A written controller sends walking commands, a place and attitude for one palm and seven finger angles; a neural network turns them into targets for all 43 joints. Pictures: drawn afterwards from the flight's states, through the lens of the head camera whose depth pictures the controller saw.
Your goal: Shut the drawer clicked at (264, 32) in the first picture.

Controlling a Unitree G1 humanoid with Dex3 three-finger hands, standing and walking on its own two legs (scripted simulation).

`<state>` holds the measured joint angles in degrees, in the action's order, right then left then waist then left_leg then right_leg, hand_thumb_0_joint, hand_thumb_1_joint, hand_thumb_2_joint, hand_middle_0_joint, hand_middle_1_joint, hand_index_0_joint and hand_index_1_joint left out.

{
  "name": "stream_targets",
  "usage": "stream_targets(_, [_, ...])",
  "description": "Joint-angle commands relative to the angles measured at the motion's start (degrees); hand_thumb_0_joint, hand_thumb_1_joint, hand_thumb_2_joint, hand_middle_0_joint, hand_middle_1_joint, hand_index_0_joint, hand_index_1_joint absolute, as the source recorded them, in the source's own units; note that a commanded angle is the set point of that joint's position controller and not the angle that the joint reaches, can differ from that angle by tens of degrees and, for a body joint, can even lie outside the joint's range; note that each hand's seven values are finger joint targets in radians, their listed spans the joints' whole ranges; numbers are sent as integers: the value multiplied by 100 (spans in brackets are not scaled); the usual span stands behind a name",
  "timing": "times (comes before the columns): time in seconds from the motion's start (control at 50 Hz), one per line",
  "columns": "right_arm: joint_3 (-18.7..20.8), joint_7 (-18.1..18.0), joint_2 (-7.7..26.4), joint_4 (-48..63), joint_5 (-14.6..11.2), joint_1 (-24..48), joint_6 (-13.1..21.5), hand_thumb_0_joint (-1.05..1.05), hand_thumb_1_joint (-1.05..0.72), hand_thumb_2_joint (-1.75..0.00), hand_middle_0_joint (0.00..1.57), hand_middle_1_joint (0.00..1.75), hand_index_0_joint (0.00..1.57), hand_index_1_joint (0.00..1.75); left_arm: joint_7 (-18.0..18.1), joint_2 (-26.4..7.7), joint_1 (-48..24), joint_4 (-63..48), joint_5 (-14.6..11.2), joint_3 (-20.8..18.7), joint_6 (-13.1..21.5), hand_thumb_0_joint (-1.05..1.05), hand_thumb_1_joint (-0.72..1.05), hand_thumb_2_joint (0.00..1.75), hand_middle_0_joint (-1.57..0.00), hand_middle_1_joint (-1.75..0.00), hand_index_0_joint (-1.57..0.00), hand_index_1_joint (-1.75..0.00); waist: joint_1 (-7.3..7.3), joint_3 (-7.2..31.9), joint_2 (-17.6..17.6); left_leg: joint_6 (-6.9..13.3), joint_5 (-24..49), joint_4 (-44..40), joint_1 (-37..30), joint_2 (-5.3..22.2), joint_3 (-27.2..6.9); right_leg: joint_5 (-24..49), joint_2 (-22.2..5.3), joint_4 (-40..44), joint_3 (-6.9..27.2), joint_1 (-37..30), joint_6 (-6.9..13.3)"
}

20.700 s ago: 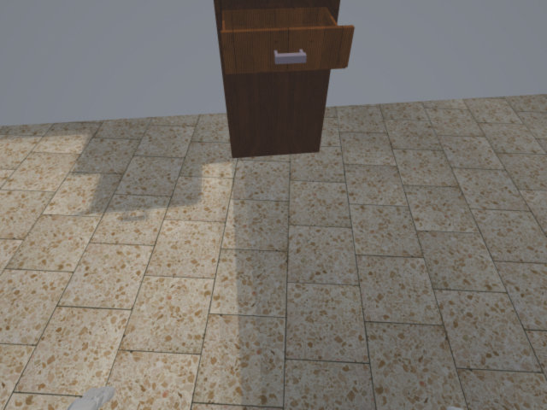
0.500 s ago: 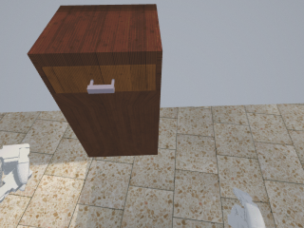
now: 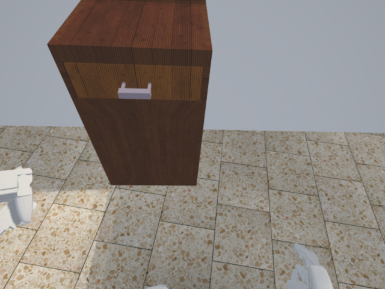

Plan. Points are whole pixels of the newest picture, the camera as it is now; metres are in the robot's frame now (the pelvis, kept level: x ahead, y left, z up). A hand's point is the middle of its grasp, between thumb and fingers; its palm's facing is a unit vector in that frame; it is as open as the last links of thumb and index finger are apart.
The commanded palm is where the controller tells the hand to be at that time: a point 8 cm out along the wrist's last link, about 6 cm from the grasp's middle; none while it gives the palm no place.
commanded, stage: step back with the hand held close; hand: left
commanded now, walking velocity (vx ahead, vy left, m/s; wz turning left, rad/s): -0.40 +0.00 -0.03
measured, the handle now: (135, 89) +0.72 +0.22 -0.03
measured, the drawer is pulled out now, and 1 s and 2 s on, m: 0.00 0.00 0.00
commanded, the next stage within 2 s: stop stepping back and stand still in 0.64 s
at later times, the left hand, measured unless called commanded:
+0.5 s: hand out of the picture +0.12 +0.26 +0.19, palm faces +0.40 -0.80 -0.46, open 3.3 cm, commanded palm +0.06 +0.30 +0.19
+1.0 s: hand out of the picture +0.01 +0.26 +0.18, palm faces +0.24 -0.83 -0.50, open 3.3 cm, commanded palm -0.02 +0.29 +0.19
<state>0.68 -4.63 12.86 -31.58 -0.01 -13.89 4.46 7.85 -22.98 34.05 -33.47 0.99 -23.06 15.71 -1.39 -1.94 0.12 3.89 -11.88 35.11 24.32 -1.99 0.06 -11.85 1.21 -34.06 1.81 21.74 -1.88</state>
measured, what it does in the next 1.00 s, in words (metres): walks backwards: right foot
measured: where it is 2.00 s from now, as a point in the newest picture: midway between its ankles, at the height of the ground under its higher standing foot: outside the picture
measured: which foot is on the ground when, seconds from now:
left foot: down 0.00-0.88, up 0.90-1.00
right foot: down 0.00-0.32, up 0.34-0.62, down 0.64-1.00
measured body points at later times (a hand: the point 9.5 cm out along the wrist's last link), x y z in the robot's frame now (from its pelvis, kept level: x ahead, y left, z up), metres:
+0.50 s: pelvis -0.07 +0.01 +0.01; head -0.04 +0.05 +0.46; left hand +0.10 +0.31 +0.21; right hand +0.10 -0.22 -0.06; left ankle +0.07 +0.08 -0.73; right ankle -0.18 -0.14 -0.65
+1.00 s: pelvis -0.18 +0.03 +0.01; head -0.19 +0.06 +0.45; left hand -0.01 +0.30 +0.20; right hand -0.08 -0.24 -0.07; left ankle -0.11 +0.11 -0.67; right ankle -0.23 -0.10 -0.72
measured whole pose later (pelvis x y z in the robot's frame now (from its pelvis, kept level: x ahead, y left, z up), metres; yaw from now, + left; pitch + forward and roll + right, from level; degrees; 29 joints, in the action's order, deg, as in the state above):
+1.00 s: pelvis -0.18 +0.03 +0.01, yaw -6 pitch +2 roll -1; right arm 1.1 -3.0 11.6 -37.4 -0.5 -16.8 2.6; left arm 5.5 -26.4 43.8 -37.7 -3.8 -26.5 12.5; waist -1.4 4.7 -4.0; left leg -1.5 -16.5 58.2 35.4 -1.4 1.5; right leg -20.8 -0.2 -31.9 0.6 13.5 0.5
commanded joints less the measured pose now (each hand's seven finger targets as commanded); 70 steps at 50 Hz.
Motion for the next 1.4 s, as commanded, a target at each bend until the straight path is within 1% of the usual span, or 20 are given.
stream_targets(0.0, [336, -59, 741, 914, 21, 721, 411, 0, -90, -90, 20, 30, 20, 30, 91, -815, 102, -1163, -76, -790, 449, 0, 90, 90, -140, -160, -140, -160, 119, 631, 444, 304, -1881, -1770, 2119, 1108, -1128, 1103, 88, -543, 253, -2440, 100])
stream_targets(0.18, [451, 67, 566, 564, 7, 550, 211, 0, -90, -90, 20, 30, 20, 30, 160, -1021, 170, -1259, -352, -787, 507, 0, 90, 90, -140, -160, -140, -160, -28, 1129, -743, -348, -801, 710, -755, 94, -192, -208, -1376, 1752, 1385, 483, 852])
stream_targets(0.26, [385, -3, 616, 644, 3, 723, 149, 0, -90, -90, 20, 30, 20, 30, 198, -1009, 320, -1369, -347, -801, 493, 0, 90, 90, -140, -160, -140, -160, -47, 931, 35, -132, -462, -759, -641, 537, -708, -229, -520, 946, 467, 451, 386])
stream_targets(0.34, [416, -66, 730, 661, 108, 777, 462, 0, -90, -90, 20, 30, 20, 30, 118, -970, 43, -1415, -109, -921, 564, 0, 90, 90, -140, -160, -140, -160, 11, 816, 1627, 737, -3478, -3376, 2374, 2437, -2462, -1064, 635, -3480, 208, -1827, 19])
stream_targets(0.4, [430, 23, 637, 569, 109, 722, 579, 0, -90, -90, 20, 30, 20, 30, 135, -789, 0, -1395, -204, -733, 493, 0, 90, 90, -140, -160, -140, -160, 137, 798, 740, 613, -1898, -2494, 824, 1976, -1707, -1402, 394, -2773, 146, -691, 53])
stream_targets(0.52, [299, 150, 478, 144, 196, 461, 646, 0, -90, -90, 20, 30, 20, 30, 65, -727, 130, -1351, -490, -388, 423, 0, 90, 90, -140, -160, -140, -160, 97, 1369, 1443, -354, -985, -2776, -1430, 1560, -818, -2216, 315, 530, -564, -608, 348])
stream_targets(0.62, [139, 78, 275, 86, 175, 630, 467, 0, -90, -90, 20, 30, 20, 30, 60, -1432, -768, -1869, -466, -740, 648, 0, 90, 90, -140, -160, -140, -160, 59, 1271, -501, -532, 186, 419, -2342, 605, 161, 1112, -1575, 2295, 900, 741, 823])
stream_targets(0.68, [207, -39, 396, 295, 41, 850, 647, 0, -90, -90, 20, 30, 20, 30, -53, -1392, -867, -1726, -478, -765, 524, 0, 90, 90, -140, -160, -140, -160, 43, 1311, -1199, -490, 595, -7, -2303, 471, 170, 1277, -1031, 1320, 29, 487, 494])
stream_targets(0.74, [207, -15, 564, 429, 101, 898, 534, 0, -90, -90, 20, 30, 20, 30, -186, -1103, -130, -1242, -585, -777, 273, 0, 90, 90, -140, -160, -140, -160, 102, 1414, 1462, -19, 2312, -1824, -2431, 1255, -1070, -1304, 411, -520, -498, 240, 15])
stream_targets(0.78, [217, 60, 620, 530, 43, 940, 566, 0, -90, -90, 20, 30, 20, 30, -178, -990, 15, -984, -643, -766, 264, 0, 90, 90, -140, -160, -140, -160, 119, 854, 1697, -306, -2510, -3431, -554, 1418, -1495, -2819, 722, -1259, -547, -941, 294])
stream_targets(0.82, [198, 78, 573, 634, 128, 986, 411, 0, -90, -90, 20, 30, 20, 30, -94, -1123, 653, -752, -645, -1173, 103, 0, 90, 90, -140, -160, -140, -160, 277, 896, 1860, -784, -2671, -3287, 329, 1207, -965, -2588, 736, -278, -918, -1818, 495])
stream_targets(0.86, [258, 117, 398, 657, -38, 850, 188, 0, -90, -90, 20, 30, 20, 30, -84, -1302, 1107, -1023, -599, -1241, 62, 0, 90, 90, -140, -160, -140, -160, 230, 809, -682, -889, -1283, 975, -588, -172, 674, -3015, -860, 2279, 581, 177, 850])
stream_targets(0.88, [313, 140, 442, 613, -43, 859, 108, 0, -90, -90, 20, 30, 20, 30, -50, -1354, 956, -1547, -719, -1286, 54, 0, 90, 90, -140, -160, -140, -160, 296, 680, -1844, -761, -1138, 3250, -421, -446, 25, -3483, -2230, 3074, 2353, 1721, 1222])
stream_targets(1.04, [156, -179, 624, 138, 34, 340, 792, 0, -90, -90, 20, 30, 20, 30, 214, -516, -663, -1021, -186, -147, 103, 0, 90, 90, -140, -160, -140, -160, -13, 403, 767, -208, -103, -1631, -1172, 608, 77, -371, -822, 398, 10, -416, 457])
stream_targets(1.1, [237, -166, 696, 356, -9, 221, 849, 0, -90, -90, 20, 30, 20, 30, 277, -825, -1070, -1351, -84, -185, 55, 0, 90, 90, -140, -160, -140, -160, 62, 883, 1242, 308, 2382, -1281, -2530, 1775, -1463, -1243, -155, -1186, -494, 827, 153])
stream_targets(1.14, [187, -51, 483, 187, 120, 304, 951, 0, -90, -90, 20, 30, 20, 30, 200, -1015, -1126, -1990, -145, -354, 141, 0, 90, 90, -140, -160, -140, -160, -41, 842, 1558, 100, 1874, -1883, -2195, 1909, -2209, -1781, -219, -2093, -184, 894, 165])
stream_targets(1.3, [100, 141, 463, 610, 62, 821, 320, 0, -90, -90, 20, 30, 20, 30, 202, -816, 871, -1076, -324, -691, -219, 0, 90, 90, -140, -160, -140, -160, 90, 285, 1464, 21, -2972, -2286, 1051, 1429, -663, -1389, 84, -97, -996, -1935, 375])
stream_targets(1.34, [151, 75, 408, 633, 38, 875, 59, 0, -90, -90, 20, 30, 20, 30, 197, -869, 534, -640, -288, -668, -344, 0, 90, 90, -140, -160, -140, -160, 149, 83, -298, -238, -2736, -5, 1777, 666, -15, -2293, -547, 1317, 268, -2071, 810])
stream_targets(1.36, [188, 53, 347, 633, -24, 848, -14, 0, -90, -90, 20, 30, 20, 30, 175, -995, 299, -608, -334, -694, -408, 0, 90, 90, -140, -160, -140, -160, 108, 61, -1793, -355, -1970, 2043, 1715, 153, 245, -3534, -1938, 2638, 2517, -1150, 1344])
stream_targets(1.38, [185, 30, 442, 532, 5, 887, 37, 0, -90, -90, 20, 30, 20, 30, 167, -919, -26, -495, -444, -681, -361, 0, 90, 90, -140, -160, -140, -160, 77, -306, -1555, -376, -1487, 2886, 1632, 279, -37, -2688, -2286, 2861, 2676, -577, 1414])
